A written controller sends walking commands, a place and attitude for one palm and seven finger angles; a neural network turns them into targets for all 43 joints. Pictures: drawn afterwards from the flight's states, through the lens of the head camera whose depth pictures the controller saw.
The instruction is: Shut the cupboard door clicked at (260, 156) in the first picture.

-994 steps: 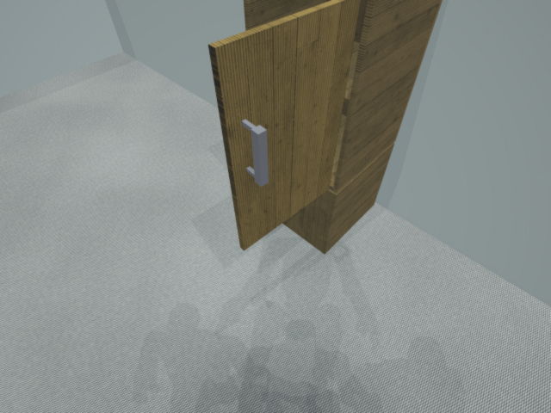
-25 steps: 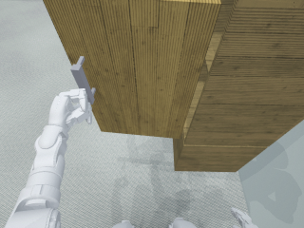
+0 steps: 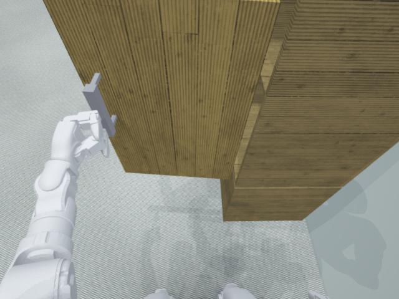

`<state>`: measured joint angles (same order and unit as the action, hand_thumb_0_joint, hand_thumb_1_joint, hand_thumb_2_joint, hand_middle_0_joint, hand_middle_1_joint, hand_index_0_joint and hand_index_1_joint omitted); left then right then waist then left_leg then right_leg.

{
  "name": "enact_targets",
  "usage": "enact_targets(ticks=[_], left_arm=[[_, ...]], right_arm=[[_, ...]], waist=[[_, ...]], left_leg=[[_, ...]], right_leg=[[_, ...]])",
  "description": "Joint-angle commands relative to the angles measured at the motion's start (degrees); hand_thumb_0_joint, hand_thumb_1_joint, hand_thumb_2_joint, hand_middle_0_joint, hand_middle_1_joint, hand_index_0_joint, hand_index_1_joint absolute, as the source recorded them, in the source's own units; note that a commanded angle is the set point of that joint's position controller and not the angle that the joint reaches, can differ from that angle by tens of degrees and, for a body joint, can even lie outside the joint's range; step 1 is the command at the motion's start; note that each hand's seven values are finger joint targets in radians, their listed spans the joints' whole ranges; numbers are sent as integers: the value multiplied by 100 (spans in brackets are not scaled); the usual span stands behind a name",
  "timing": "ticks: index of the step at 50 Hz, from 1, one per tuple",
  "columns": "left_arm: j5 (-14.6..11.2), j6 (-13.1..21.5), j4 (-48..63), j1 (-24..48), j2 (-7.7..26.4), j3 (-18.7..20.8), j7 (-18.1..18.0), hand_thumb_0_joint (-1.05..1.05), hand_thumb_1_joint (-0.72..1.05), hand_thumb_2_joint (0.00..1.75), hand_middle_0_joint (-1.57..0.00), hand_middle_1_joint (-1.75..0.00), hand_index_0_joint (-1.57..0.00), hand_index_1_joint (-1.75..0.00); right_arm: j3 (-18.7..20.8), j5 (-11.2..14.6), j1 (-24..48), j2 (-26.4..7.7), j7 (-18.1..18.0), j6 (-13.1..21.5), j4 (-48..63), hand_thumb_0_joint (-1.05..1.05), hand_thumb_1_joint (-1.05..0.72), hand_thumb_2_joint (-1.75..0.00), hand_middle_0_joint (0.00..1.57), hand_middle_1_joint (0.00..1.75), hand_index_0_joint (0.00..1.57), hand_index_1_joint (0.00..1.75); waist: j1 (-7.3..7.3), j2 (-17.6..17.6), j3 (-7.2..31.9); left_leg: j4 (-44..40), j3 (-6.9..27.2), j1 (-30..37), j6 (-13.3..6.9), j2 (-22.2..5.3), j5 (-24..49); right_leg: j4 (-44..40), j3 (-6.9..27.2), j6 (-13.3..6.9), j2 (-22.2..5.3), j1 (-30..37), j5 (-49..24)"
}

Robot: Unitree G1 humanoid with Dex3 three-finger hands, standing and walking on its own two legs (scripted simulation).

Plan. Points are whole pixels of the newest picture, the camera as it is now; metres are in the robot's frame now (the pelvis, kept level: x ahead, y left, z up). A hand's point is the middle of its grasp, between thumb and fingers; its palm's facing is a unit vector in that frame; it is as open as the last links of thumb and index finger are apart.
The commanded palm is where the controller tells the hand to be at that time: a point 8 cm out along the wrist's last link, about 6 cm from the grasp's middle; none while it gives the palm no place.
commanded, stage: push the door shut along its arc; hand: left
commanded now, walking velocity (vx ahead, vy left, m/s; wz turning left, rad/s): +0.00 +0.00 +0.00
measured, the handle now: (103, 106) +0.51 +0.21 +0.06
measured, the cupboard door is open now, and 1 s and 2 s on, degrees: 85 70 57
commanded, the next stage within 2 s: pull the fist back off the door in 1.96 s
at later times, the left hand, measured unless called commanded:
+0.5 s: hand (109, 123) +0.46 +0.19 +0.07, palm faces -0.16 -0.99 -0.02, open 3.2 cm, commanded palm +0.45 +0.23 +0.07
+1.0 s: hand (126, 102) +0.51 +0.16 +0.07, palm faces -0.28 -0.96 -0.01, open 3.1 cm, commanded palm +0.52 +0.20 +0.07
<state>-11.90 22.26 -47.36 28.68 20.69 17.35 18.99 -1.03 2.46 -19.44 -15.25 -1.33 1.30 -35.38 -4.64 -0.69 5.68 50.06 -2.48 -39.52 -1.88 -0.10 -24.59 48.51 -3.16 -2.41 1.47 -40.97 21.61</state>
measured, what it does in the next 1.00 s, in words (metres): stands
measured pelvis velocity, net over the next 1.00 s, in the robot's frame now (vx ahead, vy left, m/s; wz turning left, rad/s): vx -0.01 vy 0.02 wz -0.01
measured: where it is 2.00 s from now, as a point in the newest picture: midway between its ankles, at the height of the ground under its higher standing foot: outside the picture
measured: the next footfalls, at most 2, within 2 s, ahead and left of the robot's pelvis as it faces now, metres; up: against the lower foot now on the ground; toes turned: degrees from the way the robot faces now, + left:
none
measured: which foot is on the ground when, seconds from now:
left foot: down 0.00-1.00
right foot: down 0.00-1.00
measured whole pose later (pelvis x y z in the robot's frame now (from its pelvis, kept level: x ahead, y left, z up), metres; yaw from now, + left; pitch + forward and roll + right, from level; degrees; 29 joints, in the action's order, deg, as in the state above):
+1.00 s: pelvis -0.01 +0.02 -0.03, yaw +0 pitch +22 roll -3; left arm -6.9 17.3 -71.1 60.3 31.8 16.1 26.8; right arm -2.7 0.8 -22.1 -16.6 -1.3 0.7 -37.1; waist -11.4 -1.6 5.4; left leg 59.1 -1.4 -54.3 -3.0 -0.5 -27.0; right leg 54.6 -4.4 -1.6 1.5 -54.2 22.7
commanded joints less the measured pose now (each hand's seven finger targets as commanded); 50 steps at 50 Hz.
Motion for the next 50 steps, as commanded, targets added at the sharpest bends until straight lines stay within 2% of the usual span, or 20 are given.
enact_targets(ticks=[1, 4, 5, 7, 11, 14, 16, 22, 23, 25, 28, 31, 33, 35, 38, 41, 42, 45, 47, 50], left_arm=[[-157, 334, 1002, 2344, 1290, 132, 93, 0, 90, 90, -130, -150, -130, -150], [-176, 317, 990, 2339, 1123, 5, 111, 0, 90, 90, -130, -150, -130, -150], [-171, 318, 928, 2335, 1240, 104, 111, 0, 90, 90, -130, -150, -130, -150], [-111, 314, 697, 2866, 1122, -151, 149, 0, 90, 90, -130, -150, -130, -150], [-18, 374, 357, 3806, 1471, -20, 185, 0, 90, 90, -130, -150, -130, -150], [12, 385, 121, 3805, 1486, 5, 267, 0, 90, 90, -130, -150, -130, -150], [26, 331, -203, 3812, 1794, 248, 327, 0, 90, 90, -130, -150, -130, -150], [44, 244, -311, 4160, 1675, 28, 601, 0, 90, 90, -130, -150, -130, -150], [41, 234, -346, 4184, 1911, 229, 623, 0, 90, 90, -130, -150, -130, -150], [70, 214, -411, 4462, 1834, 76, 689, 0, 90, 90, -130, -150, -130, -150], [83, 188, -466, 4540, 2014, 196, 769, 0, 90, 90, -130, -150, -130, -150], [98, 127, -588, 4885, 1814, -28, 860, 0, 90, 90, -130, -150, -130, -150], [118, 69, -708, 4902, 2076, 160, 866, 0, 90, 90, -130, -150, -130, -150], [172, 34, -806, 5216, 2086, 82, 880, 0, 90, 90, -130, -150, -130, -150], [209, 53, -650, 5375, 1919, -77, 932, 0, 90, 90, -130, -150, -130, -150], [171, -55, -971, 5500, 1943, -27, 937, 0, 90, 90, -130, -150, -130, -150], [236, -118, -1122, 5607, 1930, -119, 918, 0, 90, 90, -130, -150, -130, -150], [365, -149, -1159, 5995, 2143, -28, 831, 0, 90, 90, -130, -150, -130, -150], [404, -111, -1098, 6101, 2094, -79, 844, 0, 90, 90, -130, -150, -130, -150], [438, -202, -1300, 6262, 2074, -115, 888, 0, 90, 90, -130, -150, -130, -150]], right_arm=[[307, 12, -270, -853, -109, 199, 550, 0, -90, -90, 20, 30, 20, 30], [300, 13, -216, -825, -102, 208, 611, 0, -90, -90, 20, 30, 20, 30], [308, 18, -228, -849, -107, 207, 611, 0, -90, -90, 20, 30, 20, 30], [271, 19, -257, -849, -123, 180, 523, 0, -90, -90, 20, 30, 20, 30], [262, -6, -333, -944, -160, 188, 394, 0, -90, -90, 20, 30, 20, 30], [252, -30, -394, -940, -138, 207, 389, 0, -90, -90, 20, 30, 20, 30], [242, -52, -504, -1001, -139, 169, 344, 0, -90, -90, 20, 30, 20, 30], [242, -55, -613, -995, -109, 96, 369, 0, -90, -90, 20, 30, 20, 30], [265, -58, -678, -1048, -118, 82, 355, 0, -90, -90, 20, 30, 20, 30], [252, -53, -704, -1041, -128, 67, 331, 0, -90, -90, 20, 30, 20, 30], [270, -74, -831, -1103, -122, 44, 292, 0, -90, -90, 20, 30, 20, 30], [275, -86, -921, -1106, -123, 36, 225, 0, -90, -90, 20, 30, 20, 30], [274, -92, -984, -1154, -114, 15, 206, 0, -90, -90, 20, 30, 20, 30], [262, -99, -1011, -1156, -122, 14, 159, 0, -90, -90, 20, 30, 20, 30], [277, -127, -1073, -1154, -104, 31, 153, 0, -90, -90, 20, 30, 20, 30], [274, -124, -1174, -1192, -116, 23, 98, 0, -90, -90, 20, 30, 20, 30], [255, -130, -1155, -1191, -112, 5, 56, 0, -90, -90, 20, 30, 20, 30], [251, -150, -1234, -1225, -104, 37, 70, 0, -90, -90, 20, 30, 20, 30], [262, -180, -1273, -1211, -104, 44, 45, 0, -90, -90, 20, 30, 20, 30], [251, -196, -1318, -1224, -93, 47, 37, 0, -90, -90, 20, 30, 20, 30]], waist=[[-45, -240, 1849], [-23, -249, 1925], [-29, -178, 1895], [-209, -145, 1706], [-304, -384, 1897], [-266, -401, 2376], [-256, -284, 2369], [-398, -399, 2370], [-388, -284, 2388], [-488, -356, 2332], [-467, -511, 2553], [-611, -592, 2528], [-603, -556, 2546], [-712, -458, 2398], [-684, -1022, 2766], [-793, -712, 2643], [-858, -660, 2393], [-925, -730, 2468], [-905, -956, 2750], [-998, -817, 2704]], left_leg=[[-614, 321, 706, 9, 5, 1458], [-616, 335, 778, 24, 7, 1461], [-611, 348, 779, 25, -6, 1454], [-557, 390, 742, 7, -18, 1343], [-440, 489, 848, 20, -24, 1262], [-340, 523, 978, 41, -16, 1601], [-268, 536, 816, 32, -25, 1787], [-154, 482, 758, 2, -33, 1861], [-152, 486, 671, 2, -45, 1782], [-135, 482, 572, -15, -35, 1675], [-82, 536, 764, -4, -46, 1825], [1, 594, 884, -14, -61, 1940], [4, 598, 812, -15, -66, 1868], [39, 599, 608, -39, -72, 1624], [96, 706, 1223, 26, -96, 2124], [171, 755, 1160, 4, -119, 2197], [170, 752, 999, 2, -132, 2009], [221, 760, 794, -14, -121, 1743], [314, 828, 1181, 24, -146, 2157], [395, 797, 924, -4, -136, 2037]], right_leg=[[-519, 360, 93, -81, 1339, -1568], [-520, 338, 94, -78, 1292, -1519], [-519, 333, 92, -75, 1245, -1498], [-491, 313, 104, -66, 982, -1376], [-387, 323, 67, -75, 667, -1190], [-271, 321, 63, -65, 759, -1429], [-190, 319, 56, -52, 809, -1616], [-186, 327, 75, -19, 663, -1692], [-195, 342, 79, -18, 671, -1638], [-194, 358, 85, -25, 581, -1552], [-152, 330, 59, 3, 465, -1541], [-96, 273, 44, 35, 175, -1531], [-133, 282, 51, 43, 175, -1442], [-140, 295, 64, 45, 81, -1265], [-43, 208, 17, 63, -254, -1378], [-12, 160, 18, 98, -434, -1368], [-45, 148, 41, 95, -542, -1231], [3, 186, 34, 83, -617, -1049], [86, 137, 17, 106, -773, -1186], [114, 161, 29, 116, -771, -1187]])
